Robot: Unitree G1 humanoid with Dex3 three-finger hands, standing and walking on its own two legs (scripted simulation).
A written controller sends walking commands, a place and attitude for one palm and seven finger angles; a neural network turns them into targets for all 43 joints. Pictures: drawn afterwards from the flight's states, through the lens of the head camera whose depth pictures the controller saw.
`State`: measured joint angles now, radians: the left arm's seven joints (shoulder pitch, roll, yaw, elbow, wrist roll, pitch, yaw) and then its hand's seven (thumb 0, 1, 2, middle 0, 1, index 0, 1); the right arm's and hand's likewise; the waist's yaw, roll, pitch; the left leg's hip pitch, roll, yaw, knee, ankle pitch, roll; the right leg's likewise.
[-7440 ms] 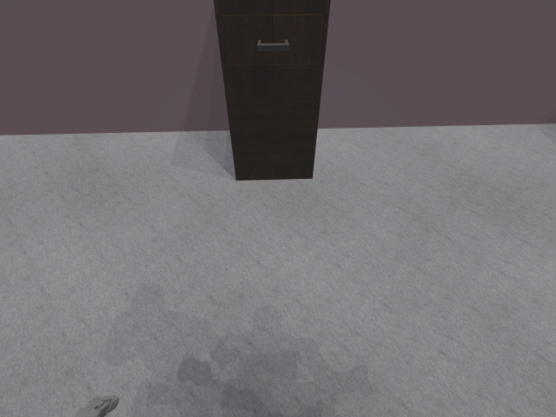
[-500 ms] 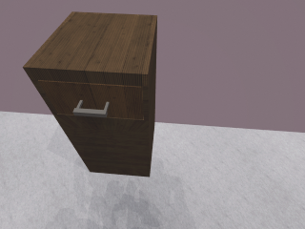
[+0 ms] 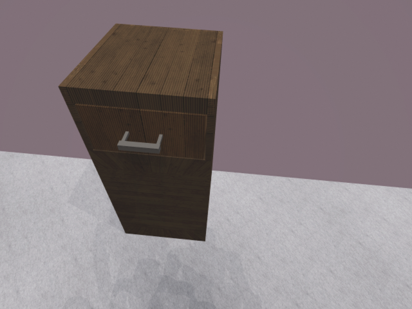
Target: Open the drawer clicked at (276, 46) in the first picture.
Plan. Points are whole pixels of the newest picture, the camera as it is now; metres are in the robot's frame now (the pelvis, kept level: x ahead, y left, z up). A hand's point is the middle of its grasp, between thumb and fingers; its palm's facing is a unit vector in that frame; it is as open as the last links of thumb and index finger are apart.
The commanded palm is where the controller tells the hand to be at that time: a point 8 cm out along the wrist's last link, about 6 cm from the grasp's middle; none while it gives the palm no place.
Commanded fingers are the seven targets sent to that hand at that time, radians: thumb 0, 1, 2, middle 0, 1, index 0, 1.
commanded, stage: look again from close up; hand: left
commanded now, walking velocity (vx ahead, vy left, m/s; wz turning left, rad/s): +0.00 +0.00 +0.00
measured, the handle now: (141, 141) +0.56 +0.23 -0.04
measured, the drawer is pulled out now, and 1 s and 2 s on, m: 0.00 0.00 0.00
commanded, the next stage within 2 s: raise the hand with hooked fingers in 0.10 s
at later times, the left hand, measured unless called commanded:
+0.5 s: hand (119, 260) +0.21 +0.19 -0.02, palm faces -0.02 -0.43 -0.90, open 7.9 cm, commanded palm +0.13 +0.22 -0.03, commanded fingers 0.00 0.53 0.74 -0.23 -0.54 -0.23 -0.54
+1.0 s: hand (114, 244) +0.24 +0.20 -0.01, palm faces +0.03 -0.08 -1.00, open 10.8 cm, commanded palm +0.20 +0.21 +0.04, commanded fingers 0.00 -0.06 0.49 -0.27 -0.92 -0.27 -0.92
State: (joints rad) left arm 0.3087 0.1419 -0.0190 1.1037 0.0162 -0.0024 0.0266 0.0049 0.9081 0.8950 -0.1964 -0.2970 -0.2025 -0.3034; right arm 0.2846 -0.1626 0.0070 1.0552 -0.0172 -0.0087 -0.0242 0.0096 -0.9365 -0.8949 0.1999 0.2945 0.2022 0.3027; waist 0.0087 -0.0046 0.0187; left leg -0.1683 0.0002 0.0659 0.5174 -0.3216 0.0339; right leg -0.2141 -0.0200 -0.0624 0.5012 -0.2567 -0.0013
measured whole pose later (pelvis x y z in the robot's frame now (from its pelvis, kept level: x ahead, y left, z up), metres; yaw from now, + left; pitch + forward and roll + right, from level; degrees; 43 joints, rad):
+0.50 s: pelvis -0.02 +0.00 -0.02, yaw -2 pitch +5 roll +2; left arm 0.33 0.27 -0.08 0.08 0.73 0.02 0.34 0.02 0.76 0.83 -0.20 -0.40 -0.21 -0.41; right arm 0.19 -0.27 -0.03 0.65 -0.03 -0.15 -0.01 0.02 -0.92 -0.89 0.20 0.29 0.20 0.30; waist -0.02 0.05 -0.09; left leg -0.39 -0.01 0.12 0.67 -0.36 0.04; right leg -0.49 -0.02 0.03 0.72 -0.31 -0.01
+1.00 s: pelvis +0.01 -0.05 -0.04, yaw -1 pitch +11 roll +2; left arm 0.31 0.39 0.00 -0.05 0.98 -0.01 0.34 0.00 0.16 0.58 -0.27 -0.77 -0.27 -0.78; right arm 0.08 -0.18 0.04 0.55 -0.05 0.10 0.03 0.01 -0.91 -0.89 0.20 0.29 0.21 0.30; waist 0.08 0.04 -0.09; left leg -0.54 0.01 0.02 0.81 -0.45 -0.03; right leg -0.64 0.02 -0.02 0.87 -0.42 -0.07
